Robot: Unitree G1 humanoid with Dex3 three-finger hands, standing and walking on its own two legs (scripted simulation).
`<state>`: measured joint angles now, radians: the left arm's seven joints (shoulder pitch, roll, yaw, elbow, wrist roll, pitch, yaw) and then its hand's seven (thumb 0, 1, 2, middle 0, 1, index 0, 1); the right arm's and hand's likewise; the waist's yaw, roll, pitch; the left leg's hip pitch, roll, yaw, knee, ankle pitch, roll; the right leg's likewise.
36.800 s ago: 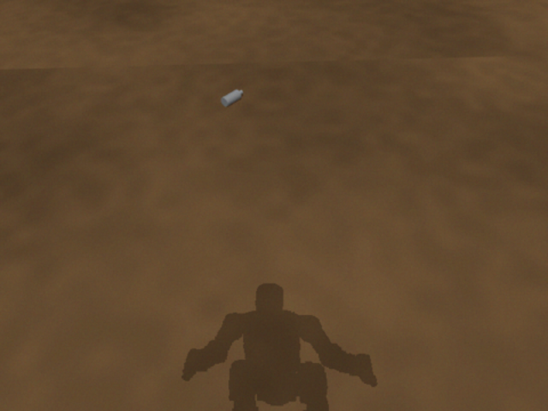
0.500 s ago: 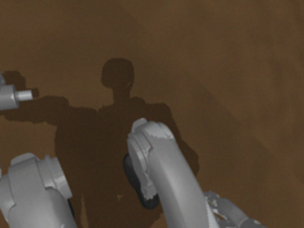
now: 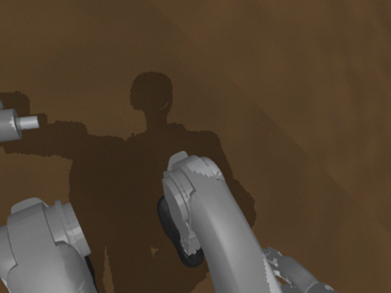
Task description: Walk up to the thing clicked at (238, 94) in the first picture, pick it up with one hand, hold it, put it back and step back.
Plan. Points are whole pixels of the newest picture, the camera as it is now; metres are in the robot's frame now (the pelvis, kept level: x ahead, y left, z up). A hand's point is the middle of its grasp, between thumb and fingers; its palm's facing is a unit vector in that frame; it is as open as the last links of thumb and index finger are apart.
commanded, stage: close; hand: left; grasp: from above
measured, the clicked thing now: out of the picture +0.47 +0.26 -0.28
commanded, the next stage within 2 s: settle in 0.40 s
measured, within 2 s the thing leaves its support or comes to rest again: leaves its support in 0.86 s
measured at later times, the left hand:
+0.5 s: hand out of the picture +0.45 +0.27 -0.25, palm faces -0.46 -0.07 -0.89, open 9.1 cm
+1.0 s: hand out of the picture +0.44 +0.29 -0.21, palm faces -0.42 -0.04 -0.91, open 8.9 cm
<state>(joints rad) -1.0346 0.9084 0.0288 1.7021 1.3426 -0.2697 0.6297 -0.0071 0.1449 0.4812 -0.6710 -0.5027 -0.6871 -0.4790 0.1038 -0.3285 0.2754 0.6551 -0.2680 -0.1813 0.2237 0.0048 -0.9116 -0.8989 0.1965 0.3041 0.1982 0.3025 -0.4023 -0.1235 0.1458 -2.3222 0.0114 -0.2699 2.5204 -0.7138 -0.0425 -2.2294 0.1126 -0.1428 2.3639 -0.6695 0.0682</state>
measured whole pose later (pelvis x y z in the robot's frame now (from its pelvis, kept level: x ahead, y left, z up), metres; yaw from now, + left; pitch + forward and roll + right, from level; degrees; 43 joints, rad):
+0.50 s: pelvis +0.00 +0.00 +0.00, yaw +0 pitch +28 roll -13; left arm -1.04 0.91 0.04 1.69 1.35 -0.27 0.62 -0.01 0.18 0.33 -0.79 -0.33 -0.80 -0.31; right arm 0.10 -0.34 0.26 0.64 -0.27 -0.17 0.21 0.00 -0.91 -0.90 0.20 0.30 0.20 0.30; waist -0.40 -0.12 0.14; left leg -2.33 0.01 -0.27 2.52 -0.71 -0.04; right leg -2.23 0.11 -0.14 2.36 -0.67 0.07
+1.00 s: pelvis +0.01 +0.00 +0.01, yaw +2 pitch +32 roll -12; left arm -0.87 0.76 0.02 1.35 1.31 -0.21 0.49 -0.01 0.20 0.22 -0.86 -0.24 -0.88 -0.21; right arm 0.14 -0.31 0.15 0.67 -0.20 -0.14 0.23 0.01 -0.92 -0.90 0.20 0.30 0.20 0.30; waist -0.31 -0.06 0.03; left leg -2.36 -0.01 -0.24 2.48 -0.71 -0.04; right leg -2.25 0.08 -0.12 2.36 -0.70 0.05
